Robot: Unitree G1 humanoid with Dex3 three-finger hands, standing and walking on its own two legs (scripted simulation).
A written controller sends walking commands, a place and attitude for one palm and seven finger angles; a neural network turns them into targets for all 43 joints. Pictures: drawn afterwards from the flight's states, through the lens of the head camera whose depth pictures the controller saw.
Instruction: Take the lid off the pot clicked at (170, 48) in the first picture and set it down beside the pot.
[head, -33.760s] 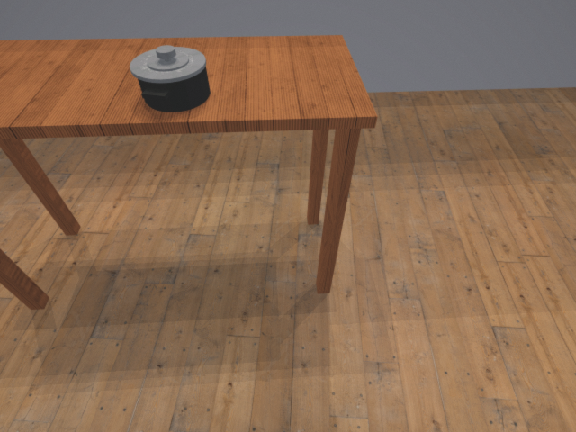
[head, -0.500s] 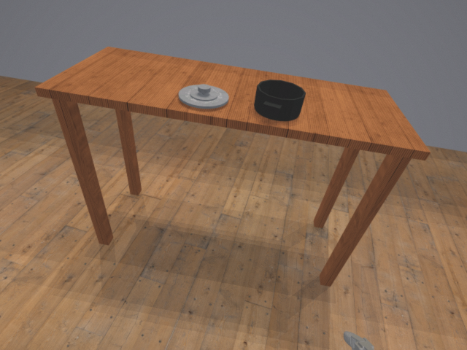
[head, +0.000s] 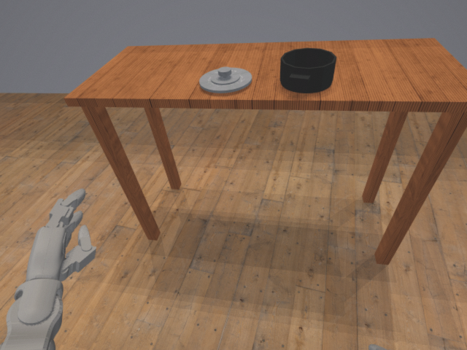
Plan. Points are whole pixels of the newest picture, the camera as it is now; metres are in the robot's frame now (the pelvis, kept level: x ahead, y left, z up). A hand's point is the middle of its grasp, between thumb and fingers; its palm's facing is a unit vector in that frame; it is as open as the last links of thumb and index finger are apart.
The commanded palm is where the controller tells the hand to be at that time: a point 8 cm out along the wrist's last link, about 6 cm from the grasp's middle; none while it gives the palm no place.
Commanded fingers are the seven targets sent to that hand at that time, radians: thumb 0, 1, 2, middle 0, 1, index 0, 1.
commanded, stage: stop stepping back and stand still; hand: left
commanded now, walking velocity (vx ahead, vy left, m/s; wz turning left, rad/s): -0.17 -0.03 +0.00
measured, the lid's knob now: (224, 71) +0.86 +0.05 +0.13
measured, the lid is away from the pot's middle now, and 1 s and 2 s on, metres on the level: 0.25 0.25 0.25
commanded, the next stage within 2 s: let the arm hang, fingers relaxed in 1.28 s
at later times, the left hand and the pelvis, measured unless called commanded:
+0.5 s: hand out of the picture +0.04 +0.18 -0.14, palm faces -0.03 -0.96 -0.26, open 7.3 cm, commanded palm none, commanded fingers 0.00 0.90 0.90 -0.20 -0.30 -0.20 -0.30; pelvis +0.04 -0.02 +0.03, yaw -3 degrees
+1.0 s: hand out of the picture +0.05 +0.18 -0.14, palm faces -0.05 -0.98 -0.20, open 7.3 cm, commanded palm none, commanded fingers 0.00 0.90 0.90 -0.20 -0.30 -0.20 -0.30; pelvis +0.00 +0.00 +0.03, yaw -4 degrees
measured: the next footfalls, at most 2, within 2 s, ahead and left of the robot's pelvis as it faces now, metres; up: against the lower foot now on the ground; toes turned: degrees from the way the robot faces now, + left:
none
